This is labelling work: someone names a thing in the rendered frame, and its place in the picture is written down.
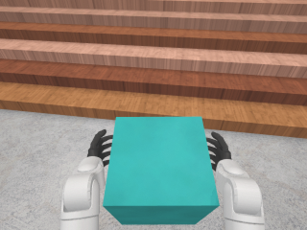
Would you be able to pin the robot left hand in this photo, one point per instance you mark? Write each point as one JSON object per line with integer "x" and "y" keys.
{"x": 97, "y": 147}

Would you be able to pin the right robot forearm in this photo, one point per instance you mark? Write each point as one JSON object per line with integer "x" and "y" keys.
{"x": 242, "y": 198}

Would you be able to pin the carton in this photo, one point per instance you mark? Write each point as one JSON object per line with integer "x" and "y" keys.
{"x": 160, "y": 172}

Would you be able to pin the left robot forearm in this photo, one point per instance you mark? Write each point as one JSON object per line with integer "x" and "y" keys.
{"x": 80, "y": 199}

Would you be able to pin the robot right hand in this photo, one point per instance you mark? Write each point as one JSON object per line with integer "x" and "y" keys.
{"x": 221, "y": 151}

